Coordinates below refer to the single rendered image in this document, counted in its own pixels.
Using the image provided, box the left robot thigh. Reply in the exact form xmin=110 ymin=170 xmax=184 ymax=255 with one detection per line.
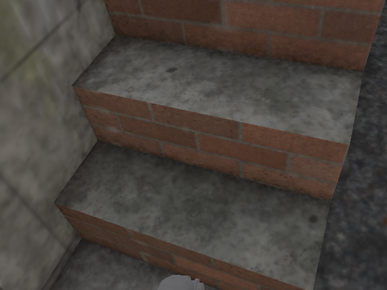
xmin=157 ymin=275 xmax=204 ymax=290

